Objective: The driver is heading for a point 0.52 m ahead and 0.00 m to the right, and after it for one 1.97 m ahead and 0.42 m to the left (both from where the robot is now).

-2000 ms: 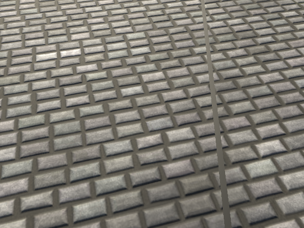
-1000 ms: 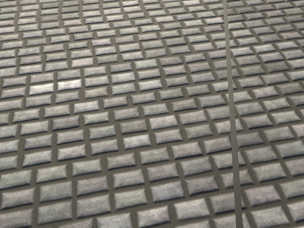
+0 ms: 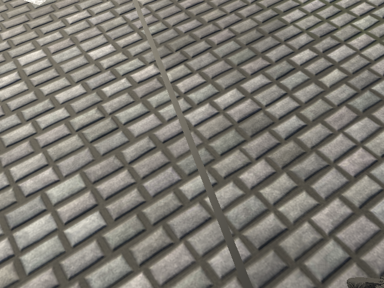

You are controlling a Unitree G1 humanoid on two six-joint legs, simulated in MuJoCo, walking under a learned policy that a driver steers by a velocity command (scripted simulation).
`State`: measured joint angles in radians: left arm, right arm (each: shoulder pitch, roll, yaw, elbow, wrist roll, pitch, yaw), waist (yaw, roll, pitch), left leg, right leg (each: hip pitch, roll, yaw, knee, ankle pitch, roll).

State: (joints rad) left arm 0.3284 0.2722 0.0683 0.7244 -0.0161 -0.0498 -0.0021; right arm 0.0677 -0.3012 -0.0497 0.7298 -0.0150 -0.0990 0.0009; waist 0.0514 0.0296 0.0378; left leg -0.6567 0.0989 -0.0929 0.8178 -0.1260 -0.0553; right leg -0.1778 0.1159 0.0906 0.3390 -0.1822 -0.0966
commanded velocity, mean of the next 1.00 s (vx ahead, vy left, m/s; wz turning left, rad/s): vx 0.41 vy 0.00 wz -0.02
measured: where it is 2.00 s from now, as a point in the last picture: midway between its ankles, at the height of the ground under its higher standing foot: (227, 271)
